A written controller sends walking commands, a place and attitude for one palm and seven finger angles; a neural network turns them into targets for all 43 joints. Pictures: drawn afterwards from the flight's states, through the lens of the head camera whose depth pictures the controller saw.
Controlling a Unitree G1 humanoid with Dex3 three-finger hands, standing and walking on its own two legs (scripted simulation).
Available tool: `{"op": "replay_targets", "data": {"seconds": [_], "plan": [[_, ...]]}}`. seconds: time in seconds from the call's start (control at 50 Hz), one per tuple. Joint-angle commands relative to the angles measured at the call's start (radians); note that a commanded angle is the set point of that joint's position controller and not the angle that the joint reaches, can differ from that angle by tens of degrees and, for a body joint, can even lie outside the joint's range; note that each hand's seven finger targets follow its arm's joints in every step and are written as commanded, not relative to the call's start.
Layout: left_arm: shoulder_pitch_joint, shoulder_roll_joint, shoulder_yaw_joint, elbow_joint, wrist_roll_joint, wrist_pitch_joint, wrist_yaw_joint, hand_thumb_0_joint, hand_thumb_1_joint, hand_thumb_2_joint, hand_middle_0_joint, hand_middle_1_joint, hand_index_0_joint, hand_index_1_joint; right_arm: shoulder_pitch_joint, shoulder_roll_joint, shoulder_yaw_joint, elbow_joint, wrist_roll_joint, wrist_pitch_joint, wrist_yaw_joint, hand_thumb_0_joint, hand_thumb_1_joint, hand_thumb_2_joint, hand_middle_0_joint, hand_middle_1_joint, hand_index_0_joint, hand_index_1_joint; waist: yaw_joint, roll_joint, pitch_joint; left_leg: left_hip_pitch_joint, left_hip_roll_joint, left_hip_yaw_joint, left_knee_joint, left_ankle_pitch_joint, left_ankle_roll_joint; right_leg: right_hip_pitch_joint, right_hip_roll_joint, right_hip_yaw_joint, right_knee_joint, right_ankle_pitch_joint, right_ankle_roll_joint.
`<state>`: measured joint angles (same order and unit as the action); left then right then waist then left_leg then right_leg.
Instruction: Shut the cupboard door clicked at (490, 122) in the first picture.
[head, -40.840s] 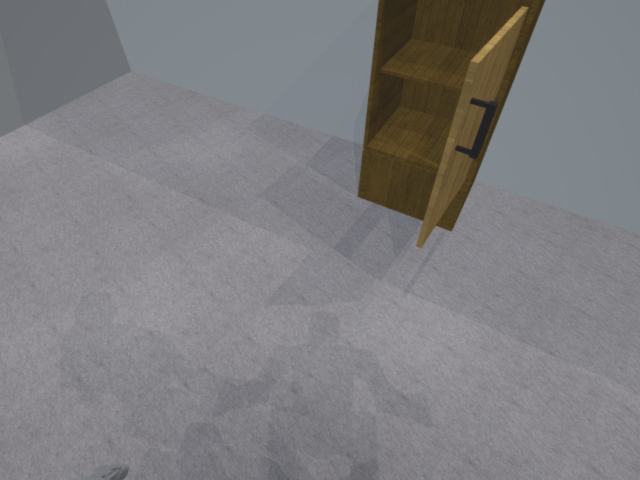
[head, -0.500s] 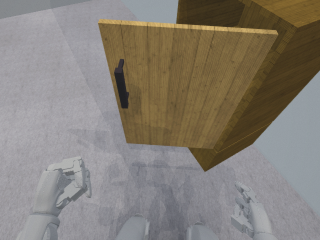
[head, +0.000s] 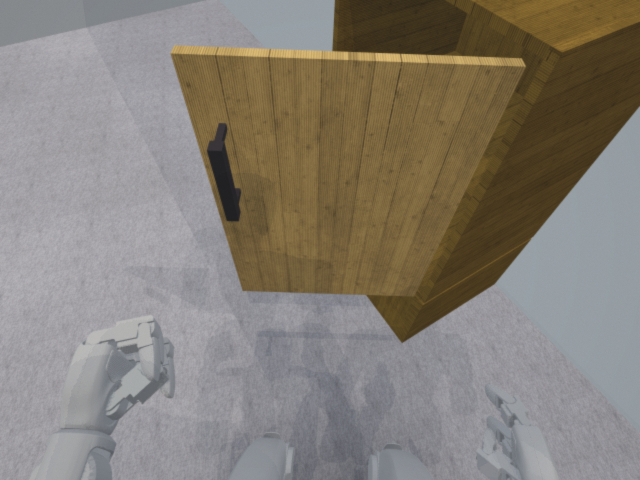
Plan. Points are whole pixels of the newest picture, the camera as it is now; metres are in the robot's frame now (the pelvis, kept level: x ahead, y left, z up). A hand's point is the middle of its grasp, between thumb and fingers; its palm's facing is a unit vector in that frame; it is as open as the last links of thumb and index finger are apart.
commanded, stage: raise the hand and make a fist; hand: left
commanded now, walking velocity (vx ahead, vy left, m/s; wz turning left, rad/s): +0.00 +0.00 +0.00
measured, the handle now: (227, 175) +0.51 +0.18 +0.05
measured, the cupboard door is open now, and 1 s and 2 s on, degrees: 57 57 57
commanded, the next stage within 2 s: bring the fist close to the handle in 0.02 s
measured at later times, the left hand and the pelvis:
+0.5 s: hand (201, 316) +0.29 +0.16 +0.06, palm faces +0.00 -1.00 -0.01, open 3.1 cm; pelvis +0.00 +0.00 +0.00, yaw +0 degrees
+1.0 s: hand (238, 252) +0.37 +0.13 +0.06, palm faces +0.03 -1.00 -0.02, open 3.1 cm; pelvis +0.00 -0.01 +0.01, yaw -1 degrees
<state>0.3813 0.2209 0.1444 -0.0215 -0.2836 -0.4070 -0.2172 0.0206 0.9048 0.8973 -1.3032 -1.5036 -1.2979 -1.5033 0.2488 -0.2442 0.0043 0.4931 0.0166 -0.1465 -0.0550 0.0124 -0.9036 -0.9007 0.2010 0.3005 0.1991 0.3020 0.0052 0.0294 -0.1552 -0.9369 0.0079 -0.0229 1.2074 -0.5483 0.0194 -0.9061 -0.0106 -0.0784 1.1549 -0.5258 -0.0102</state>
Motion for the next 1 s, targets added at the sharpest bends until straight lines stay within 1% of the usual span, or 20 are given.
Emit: {"op": "replay_targets", "data": {"seconds": [0.0,0.02,0.1,0.14,0.22,0.28,0.34,0.38,0.44,0.54,0.6,0.62,0.64,0.68,0.72,0.76,0.82,0.92,0.94,0.98], "plan": [[-0.031,0.111,0.067,-0.193,-0.012,-0.068,0.0,0.0,0.9,0.9,-1.3,-1.5,-1.3,-1.5,-0.043,-0.121,-0.048,-0.156,0.003,-0.052,-0.007,0.0,-0.9,-0.9,0.2,0.3,0.2,0.3,-0.004,0.003,-0.202,0.101,-0.019,-0.013,-0.189,0.218,-0.001,0.183,0.023,0.052,-0.176,0.162,-0.015],[-0.036,0.109,0.064,-0.187,-0.011,-0.067,-0.002,0.0,0.9,0.9,-1.3,-1.5,-1.3,-1.5,-0.039,-0.122,-0.048,-0.159,0.005,-0.051,-0.007,0.0,-0.9,-0.9,0.2,0.3,0.2,0.3,-0.008,-0.016,-0.195,0.097,-0.018,-0.016,-0.192,0.209,-0.001,0.178,0.024,0.047,-0.177,0.15,-0.014],[-0.048,0.11,0.06,-0.203,-0.012,-0.066,-0.006,0.0,0.9,0.9,-1.3,-1.5,-1.3,-1.5,-0.045,-0.122,-0.046,-0.164,0.005,-0.053,-0.01,0.0,-0.9,-0.9,0.2,0.3,0.2,0.3,-0.008,0.01,-0.191,0.105,-0.018,-0.014,-0.192,0.198,0.0,0.17,0.025,0.051,-0.182,0.134,-0.015],[-0.141,0.12,0.052,-0.213,-0.007,-0.069,0.002,0.0,0.9,0.9,-1.3,-1.5,-1.3,-1.5,-0.035,-0.128,-0.042,-0.153,0.0,-0.055,-0.013,0.0,-0.9,-0.9,0.2,0.3,0.2,0.3,-0.029,0.0,-0.186,0.106,-0.015,-0.025,-0.183,0.199,0.003,0.146,0.029,0.043,-0.171,0.141,-0.015],[-0.24,0.082,-0.004,-0.191,0.019,-0.064,0.022,0.0,0.9,0.9,-1.3,-1.5,-1.3,-1.5,-0.036,-0.128,-0.04,-0.136,-0.002,-0.067,-0.011,0.0,-0.9,-0.9,0.2,0.3,0.2,0.3,-0.04,0.033,-0.206,0.135,-0.014,-0.033,-0.187,0.191,-0.001,0.108,0.026,0.029,-0.159,0.138,-0.015],[-0.272,0.077,-0.013,-0.136,0.037,-0.03,0.036,0.0,0.9,0.9,-1.3,-1.5,-1.3,-1.5,-0.031,-0.129,-0.038,-0.131,-0.002,-0.061,-0.01,0.0,-0.9,-0.9,0.2,0.3,0.2,0.3,-0.032,0.006,-0.224,0.134,-0.014,-0.031,-0.197,0.2,0.001,0.135,0.024,0.03,-0.165,0.149,-0.014],[-0.316,0.132,0.048,-0.095,0.048,-0.002,0.059,0.0,0.9,0.9,-1.3,-1.5,-1.3,-1.5,-0.025,-0.133,-0.04,-0.123,-0.002,-0.045,-0.008,0.0,-0.9,-0.9,0.2,0.3,0.2,0.3,-0.015,0.006,-0.253,0.142,-0.015,-0.027,-0.206,0.235,-0.001,0.175,0.025,0.033,-0.166,0.186,-0.017],[-0.326,0.077,0.001,-0.109,0.053,0.005,0.07,0.0,0.9,0.9,-1.3,-1.5,-1.3,-1.5,-0.028,-0.121,-0.038,-0.132,-0.001,-0.038,-0.001,0.0,-0.9,-0.9,0.2,0.3,0.2,0.3,-0.011,0.012,-0.287,0.18,-0.015,-0.021,-0.218,0.281,-0.002,0.203,0.022,0.026,-0.164,0.239,-0.016],[-0.359,0.089,0.016,-0.071,0.059,0.006,0.097,0.0,0.9,0.9,-1.3,-1.5,-1.3,-1.5,-0.022,-0.123,-0.037,-0.121,-0.005,-0.028,0.004,0.0,-0.9,-0.9,0.2,0.3,0.2,0.3,-0.013,0.0,-0.274,0.177,-0.013,-0.017,-0.219,0.299,-0.002,0.213,0.023,0.029,-0.17,0.267,-0.015],[-0.479,0.076,0.008,0.031,0.077,-0.017,0.115,0.0,0.9,0.9,-1.3,-1.5,-1.3,-1.5,-0.018,-0.126,-0.04,-0.098,-0.007,-0.011,0.012,0.0,-0.9,-0.9,0.2,0.3,0.2,0.3,-0.028,-0.03,-0.233,0.156,-0.013,-0.011,-0.222,0.27,-0.002,0.203,0.019,0.037,-0.182,0.248,-0.015],[-0.585,0.058,-0.019,0.059,0.088,-0.033,0.117,0.0,0.9,0.9,-1.3,-1.5,-1.3,-1.5,-0.016,-0.127,-0.043,-0.082,-0.006,-0.006,0.014,0.0,-0.9,-0.9,0.2,0.3,0.2,0.3,-0.04,-0.008,-0.251,0.18,-0.011,-0.008,-0.223,0.27,-0.004,0.184,0.016,0.037,-0.182,0.249,-0.014],[-0.602,0.069,-0.004,0.084,0.088,-0.037,0.12,0.0,0.9,0.9,-1.3,-1.5,-1.3,-1.5,-0.013,-0.129,-0.045,-0.077,-0.007,-0.003,0.013,0.0,-0.9,-0.9,0.2,0.3,0.2,0.3,-0.04,-0.029,-0.255,0.178,-0.011,-0.006,-0.222,0.262,-0.002,0.189,0.016,0.041,-0.188,0.243,-0.012],[-0.635,0.086,0.004,0.084,0.092,-0.042,0.123,0.0,0.9,0.9,-1.3,-1.5,-1.3,-1.5,-0.01,-0.133,-0.045,-0.071,-0.008,-0.002,0.012,0.0,-0.9,-0.9,0.2,0.3,0.2,0.3,-0.038,-0.008,-0.269,0.183,-0.01,-0.009,-0.224,0.277,-0.004,0.196,0.017,0.041,-0.181,0.255,-0.016],[-0.672,0.057,-0.02,0.1,0.095,-0.048,0.128,0.0,0.9,0.9,-1.3,-1.5,-1.3,-1.5,-0.01,-0.127,-0.046,-0.065,-0.008,0.002,0.016,0.0,-0.9,-0.9,0.2,0.3,0.2,0.3,-0.037,0.003,-0.301,0.207,-0.011,-0.007,-0.226,0.304,-0.005,0.209,0.015,0.042,-0.177,0.286,-0.016],[-0.694,0.071,0.001,0.128,0.098,-0.055,0.138,0.0,0.9,0.9,-1.3,-1.5,-1.3,-1.5,-0.003,-0.129,-0.05,-0.054,-0.009,0.007,0.018,0.0,-0.9,-0.9,0.2,0.3,0.2,0.3,-0.031,-0.008,-0.324,0.218,-0.009,-0.006,-0.227,0.327,-0.007,0.218,0.015,0.04,-0.172,0.311,-0.015],[-0.729,0.068,0.0,0.175,0.104,-0.051,0.144,0.0,0.9,0.9,-1.3,-1.5,-1.3,-1.5,0.005,-0.129,-0.049,-0.044,-0.009,0.016,0.019,0.0,-0.9,-0.9,0.2,0.3,0.2,0.3,-0.04,-0.025,-0.317,0.211,-0.009,-0.001,-0.223,0.34,-0.004,0.224,0.014,0.044,-0.175,0.336,-0.012],[-0.809,0.054,-0.014,0.23,0.116,-0.053,0.158,0.0,0.9,0.9,-1.3,-1.5,-1.3,-1.5,0.008,-0.129,-0.05,-0.035,-0.009,0.027,0.024,0.0,-0.9,-0.9,0.2,0.3,0.2,0.3,-0.045,-0.002,-0.305,0.218,-0.008,0.001,-0.231,0.315,-0.008,0.2,0.015,0.043,-0.181,0.31,-0.013],[-0.908,0.091,0.041,0.358,0.123,-0.066,0.178,0.0,0.9,0.9,-1.3,-1.5,-1.3,-1.5,0.023,-0.132,-0.052,-0.016,-0.012,0.044,0.025,0.0,-0.9,-0.9,0.2,0.3,0.2,0.3,-0.052,-0.064,-0.295,0.168,-0.013,0.013,-0.227,0.279,-0.003,0.226,0.012,0.06,-0.199,0.299,-0.006],[-0.948,0.117,0.058,0.371,0.126,-0.073,0.179,0.0,0.9,0.9,-1.3,-1.5,-1.3,-1.5,0.029,-0.135,-0.049,-0.012,-0.013,0.047,0.023,0.0,-0.9,-0.9,0.2,0.3,0.2,0.3,-0.053,-0.061,-0.302,0.158,-0.013,0.011,-0.225,0.275,-0.002,0.232,0.014,0.066,-0.197,0.297,-0.006],[-1.019,0.091,0.037,0.382,0.133,-0.092,0.178,0.0,0.9,0.9,-1.3,-1.5,-1.3,-1.5,0.032,-0.129,-0.051,-0.005,-0.015,0.05,0.025,0.0,-0.9,-0.9,0.2,0.3,0.2,0.3,-0.058,-0.024,-0.337,0.187,-0.013,0.012,-0.226,0.298,-0.004,0.229,0.012,0.062,-0.186,0.323,-0.009]]}}
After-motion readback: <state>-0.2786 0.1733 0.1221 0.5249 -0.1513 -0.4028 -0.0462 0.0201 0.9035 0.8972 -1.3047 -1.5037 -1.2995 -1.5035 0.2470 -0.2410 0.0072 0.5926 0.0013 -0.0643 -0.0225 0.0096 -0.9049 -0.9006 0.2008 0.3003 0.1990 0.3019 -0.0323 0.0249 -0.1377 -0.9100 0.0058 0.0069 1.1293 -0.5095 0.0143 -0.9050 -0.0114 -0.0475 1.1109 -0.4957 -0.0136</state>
